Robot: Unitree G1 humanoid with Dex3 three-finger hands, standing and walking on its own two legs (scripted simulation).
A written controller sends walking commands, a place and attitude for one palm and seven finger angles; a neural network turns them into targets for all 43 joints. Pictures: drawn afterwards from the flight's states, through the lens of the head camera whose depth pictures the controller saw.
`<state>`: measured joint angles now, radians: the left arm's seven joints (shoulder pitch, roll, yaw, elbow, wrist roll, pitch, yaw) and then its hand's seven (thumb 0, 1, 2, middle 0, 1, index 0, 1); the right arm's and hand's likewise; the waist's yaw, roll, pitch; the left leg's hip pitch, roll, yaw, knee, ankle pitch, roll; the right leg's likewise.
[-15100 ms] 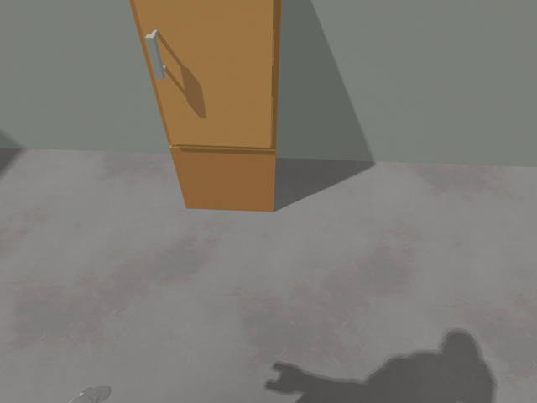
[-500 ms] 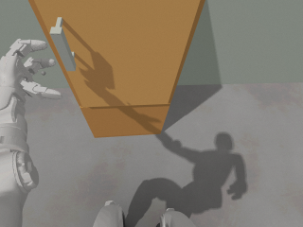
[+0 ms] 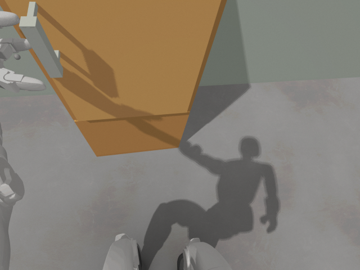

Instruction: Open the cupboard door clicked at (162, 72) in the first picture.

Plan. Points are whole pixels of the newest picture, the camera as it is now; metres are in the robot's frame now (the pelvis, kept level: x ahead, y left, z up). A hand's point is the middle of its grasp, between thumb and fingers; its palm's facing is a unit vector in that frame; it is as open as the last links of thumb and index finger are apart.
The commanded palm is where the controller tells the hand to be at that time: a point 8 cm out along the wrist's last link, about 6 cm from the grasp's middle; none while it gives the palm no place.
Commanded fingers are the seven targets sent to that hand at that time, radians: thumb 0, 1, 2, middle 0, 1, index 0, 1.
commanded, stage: move the hooked fingers beside the handle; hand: left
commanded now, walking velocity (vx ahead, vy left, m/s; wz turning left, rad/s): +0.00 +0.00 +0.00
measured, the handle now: (45, 42) +0.57 +0.22 +0.09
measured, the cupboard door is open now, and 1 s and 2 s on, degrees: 0 0 0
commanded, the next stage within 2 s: slide the fingers in behind the handle in 0.64 s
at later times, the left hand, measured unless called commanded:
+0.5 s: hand (22, 62) +0.52 +0.26 +0.09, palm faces +0.07 -1.00 -0.02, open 14.0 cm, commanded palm +0.51 +0.30 +0.09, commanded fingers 0.00 -0.50 0.30 -0.30 -1.20 -0.30 -1.20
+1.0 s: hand (32, 62) +0.52 +0.24 +0.09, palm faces +0.05 -1.00 -0.01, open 14.0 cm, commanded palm +0.50 +0.28 +0.09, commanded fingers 0.00 -0.50 0.30 -0.30 -1.20 -0.30 -1.20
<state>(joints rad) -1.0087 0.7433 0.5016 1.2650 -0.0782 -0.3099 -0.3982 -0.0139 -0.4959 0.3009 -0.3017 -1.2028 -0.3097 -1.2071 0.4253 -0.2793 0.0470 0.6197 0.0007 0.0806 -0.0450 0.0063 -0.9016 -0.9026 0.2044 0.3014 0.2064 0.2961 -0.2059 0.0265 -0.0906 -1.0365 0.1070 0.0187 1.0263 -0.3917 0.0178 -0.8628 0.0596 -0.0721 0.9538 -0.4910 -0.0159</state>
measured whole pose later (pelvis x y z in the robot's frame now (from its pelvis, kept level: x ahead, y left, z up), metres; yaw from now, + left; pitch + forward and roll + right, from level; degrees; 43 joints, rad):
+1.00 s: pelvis +0.00 +0.00 +0.00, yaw +0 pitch +22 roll -5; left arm -0.99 0.66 0.45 1.24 -0.08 -0.33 -0.32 -0.01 -0.50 0.30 -0.30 -1.20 -0.30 -1.20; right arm 0.42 -0.27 0.04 0.63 -0.01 0.09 -0.02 0.01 -0.90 -0.90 0.20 0.30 0.21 0.30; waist -0.20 0.03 -0.10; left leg -1.03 0.10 0.01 1.03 -0.39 0.02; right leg -0.86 0.06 -0.08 0.96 -0.50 -0.02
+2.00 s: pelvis +0.00 +0.00 +0.00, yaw +1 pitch +21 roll -4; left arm -0.97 0.51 0.37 1.20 -0.09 -0.36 -0.18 -0.01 -0.50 0.30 -0.28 -1.20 -0.29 -1.20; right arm 0.43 -0.26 0.02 0.66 -0.02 0.07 0.01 0.01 -0.90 -0.90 0.20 0.30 0.21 0.30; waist -0.18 0.05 -0.11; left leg -1.01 0.09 0.01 1.03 -0.39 0.02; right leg -0.84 0.05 -0.08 0.97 -0.50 -0.02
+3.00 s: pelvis +0.01 +0.00 +0.00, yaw +2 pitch +21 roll -4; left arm -0.95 0.48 0.34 1.19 -0.09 -0.38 -0.13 0.00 0.59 0.77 -0.35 -1.32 -0.33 -1.32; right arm 0.41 -0.25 0.01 0.67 -0.02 0.07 0.02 0.01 -0.90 -0.90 0.20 0.30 0.21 0.30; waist -0.17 0.05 -0.12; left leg -1.00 0.08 0.00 1.03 -0.40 0.01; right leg -0.82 0.04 -0.08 0.97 -0.52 -0.02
